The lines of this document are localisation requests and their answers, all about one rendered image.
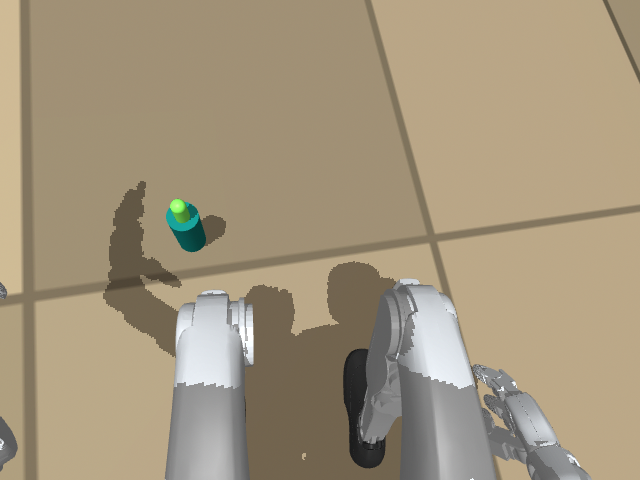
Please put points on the left robot arm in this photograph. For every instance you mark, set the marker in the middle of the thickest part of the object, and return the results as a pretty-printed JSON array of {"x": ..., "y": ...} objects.
[{"x": 8, "y": 444}]

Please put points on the right robot foot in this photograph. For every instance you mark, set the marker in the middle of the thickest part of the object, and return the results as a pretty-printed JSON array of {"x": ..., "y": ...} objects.
[{"x": 364, "y": 454}]

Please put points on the bottle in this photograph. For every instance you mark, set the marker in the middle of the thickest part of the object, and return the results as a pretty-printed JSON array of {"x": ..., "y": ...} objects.
[{"x": 184, "y": 221}]

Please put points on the right robot arm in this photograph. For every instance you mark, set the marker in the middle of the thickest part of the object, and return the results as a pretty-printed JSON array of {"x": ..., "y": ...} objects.
[{"x": 554, "y": 463}]

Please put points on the right robot hand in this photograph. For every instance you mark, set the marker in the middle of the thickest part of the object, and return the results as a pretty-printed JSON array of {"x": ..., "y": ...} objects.
[{"x": 521, "y": 415}]

